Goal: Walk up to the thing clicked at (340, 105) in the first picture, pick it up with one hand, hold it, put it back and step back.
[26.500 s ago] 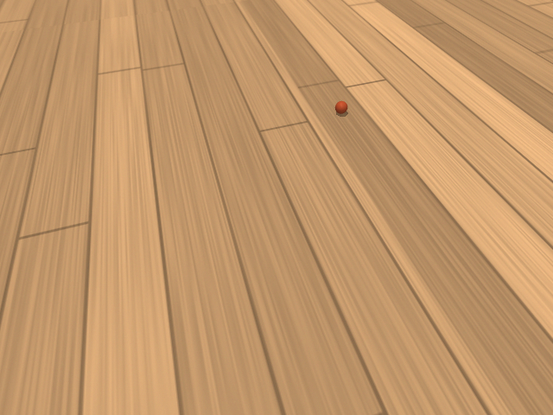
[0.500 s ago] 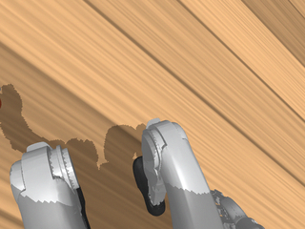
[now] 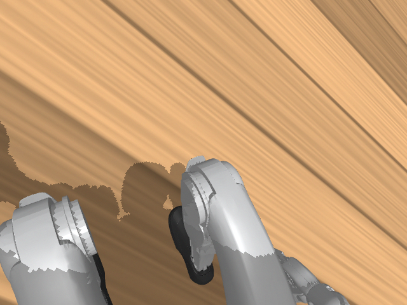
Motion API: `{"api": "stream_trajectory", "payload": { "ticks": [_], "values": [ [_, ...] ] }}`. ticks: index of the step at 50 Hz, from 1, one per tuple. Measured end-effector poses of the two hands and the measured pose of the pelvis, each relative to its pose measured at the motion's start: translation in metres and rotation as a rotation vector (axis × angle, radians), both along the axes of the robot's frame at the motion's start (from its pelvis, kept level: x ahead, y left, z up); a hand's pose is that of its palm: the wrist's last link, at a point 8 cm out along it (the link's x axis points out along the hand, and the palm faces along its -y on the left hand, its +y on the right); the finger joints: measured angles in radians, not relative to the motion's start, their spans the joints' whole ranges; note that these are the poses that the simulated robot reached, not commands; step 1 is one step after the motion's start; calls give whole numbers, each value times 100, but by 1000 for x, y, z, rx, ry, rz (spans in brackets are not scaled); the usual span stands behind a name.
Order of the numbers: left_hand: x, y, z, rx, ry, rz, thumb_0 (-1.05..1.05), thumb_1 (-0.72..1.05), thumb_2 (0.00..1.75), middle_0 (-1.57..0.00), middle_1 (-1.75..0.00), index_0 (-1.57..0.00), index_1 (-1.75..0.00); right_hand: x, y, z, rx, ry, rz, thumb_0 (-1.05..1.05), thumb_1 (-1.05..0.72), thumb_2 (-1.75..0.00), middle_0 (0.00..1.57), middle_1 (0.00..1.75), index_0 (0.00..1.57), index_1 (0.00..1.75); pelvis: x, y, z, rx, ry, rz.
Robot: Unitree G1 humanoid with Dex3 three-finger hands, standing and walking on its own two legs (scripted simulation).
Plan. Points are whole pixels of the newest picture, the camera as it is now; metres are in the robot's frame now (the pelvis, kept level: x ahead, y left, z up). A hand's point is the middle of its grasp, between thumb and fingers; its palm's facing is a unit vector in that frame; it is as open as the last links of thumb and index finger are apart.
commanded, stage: rest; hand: left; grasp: from above
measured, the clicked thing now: out of the picture +0.43 +0.35 -0.25
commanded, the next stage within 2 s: open in 0.36 s
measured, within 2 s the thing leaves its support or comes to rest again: rests again in 0.04 s
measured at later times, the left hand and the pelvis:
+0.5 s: hand out of the picture +0.41 +0.34 -0.24, palm faces -0.44 -0.17 -0.88, open 9.3 cm; pelvis +0.00 +0.00 +0.00, yaw -1 degrees
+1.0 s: hand out of the picture +0.41 +0.34 -0.24, palm faces -0.42 -0.17 -0.89, open 12.8 cm; pelvis +0.00 +0.00 +0.00, yaw -2 degrees
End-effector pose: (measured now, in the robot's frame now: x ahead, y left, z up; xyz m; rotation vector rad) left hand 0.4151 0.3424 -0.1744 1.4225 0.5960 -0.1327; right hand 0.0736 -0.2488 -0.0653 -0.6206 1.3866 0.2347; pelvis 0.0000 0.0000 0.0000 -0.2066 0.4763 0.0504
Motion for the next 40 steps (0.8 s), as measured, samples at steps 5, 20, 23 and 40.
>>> {"api": "stream_trajectory", "payload": {
  "ticks": [5,20,23,40],
  "values": [
    [2,1,-2,-6,-11,15,1,5,55,-62,-70,-70,-67,2,2,2,5,-7,13,0,-91,-90,20,30,20,30,0,0,0,-4,-6,-1],
    [-2,4,-7,-7,11,15,1,4,54,-64,-68,-72,-65,4,-3,10,-10,-10,57,0,-91,-90,20,30,20,30,-3,0,0,-10,-26,-5],
    [-2,4,-7,-7,8,10,1,4,54,-64,-68,-73,-65,2,-3,11,-14,-9,64,0,-91,-90,20,30,20,30,-4,0,0,-11,-34,-6],
    [5,2,-6,-6,-29,-13,0,-8,63,-42,-76,-47,-73,-7,5,15,-5,8,74,0,-90,-90,20,30,20,30,-5,3,0,-27,-39,-15]
  ]
}}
